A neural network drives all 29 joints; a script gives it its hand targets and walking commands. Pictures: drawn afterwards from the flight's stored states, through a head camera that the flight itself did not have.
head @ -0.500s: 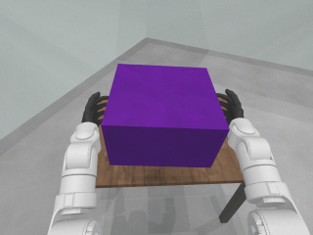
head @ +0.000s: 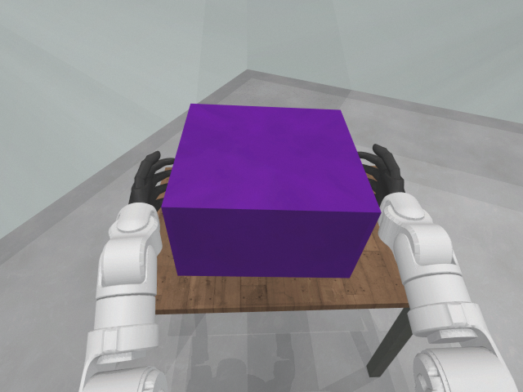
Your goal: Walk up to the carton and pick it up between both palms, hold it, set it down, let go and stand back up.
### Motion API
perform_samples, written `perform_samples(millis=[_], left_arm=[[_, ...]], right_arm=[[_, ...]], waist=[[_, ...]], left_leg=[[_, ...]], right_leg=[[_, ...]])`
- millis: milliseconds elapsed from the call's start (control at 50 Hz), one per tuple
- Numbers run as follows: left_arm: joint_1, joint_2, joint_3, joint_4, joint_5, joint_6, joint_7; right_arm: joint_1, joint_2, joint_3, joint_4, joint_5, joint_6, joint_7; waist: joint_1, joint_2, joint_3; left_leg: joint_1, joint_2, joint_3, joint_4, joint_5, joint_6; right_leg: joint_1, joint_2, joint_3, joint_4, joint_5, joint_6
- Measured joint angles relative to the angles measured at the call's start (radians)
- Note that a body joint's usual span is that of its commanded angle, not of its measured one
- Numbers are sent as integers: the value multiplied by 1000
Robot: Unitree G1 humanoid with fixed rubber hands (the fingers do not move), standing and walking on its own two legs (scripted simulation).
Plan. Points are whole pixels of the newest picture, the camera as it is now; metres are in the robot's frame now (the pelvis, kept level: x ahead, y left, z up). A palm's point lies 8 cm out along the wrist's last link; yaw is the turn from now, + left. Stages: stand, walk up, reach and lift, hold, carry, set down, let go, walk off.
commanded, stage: hold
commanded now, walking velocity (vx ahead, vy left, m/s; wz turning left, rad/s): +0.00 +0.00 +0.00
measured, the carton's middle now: (265, 186) +0.41 +0.01 +0.14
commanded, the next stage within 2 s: none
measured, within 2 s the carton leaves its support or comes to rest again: neither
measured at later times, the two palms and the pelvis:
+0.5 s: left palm (146, 200) +0.34 +0.18 +0.17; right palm (392, 193) +0.35 -0.18 +0.17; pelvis -0.01 +0.00 +0.00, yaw +0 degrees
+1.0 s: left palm (145, 202) +0.34 +0.18 +0.16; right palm (389, 194) +0.35 -0.18 +0.17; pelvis +0.00 +0.00 +0.00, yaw +0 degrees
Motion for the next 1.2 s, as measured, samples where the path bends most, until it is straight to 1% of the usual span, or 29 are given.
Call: perform_samples(millis=[180, 420, 1200], left_arm=[[-33, 6, 14, 20, 8, 19, -9], [-56, 3, 21, 49, 21, 18, -13], [-4, -8, 11, -44, 23, 39, -14]], right_arm=[[-28, 11, -16, 23, -9, 13, -1], [-45, 6, -18, 52, -9, 8, 1], [7, 6, -8, -36, 9, 24, -8]], waist=[[-1, -4, -6], [-4, -2, -8], [-13, -1, 10]], left_leg=[[-5, -1, -5, 2, 6, -2], [-7, 0, 1, -2, 10, -2], [5, 1, -9, 5, -5, -3]], right_leg=[[-6, 0, -5, 8, 1, -2], [-12, 0, 1, 10, 4, -2], [10, 3, -7, 2, -6, -4]])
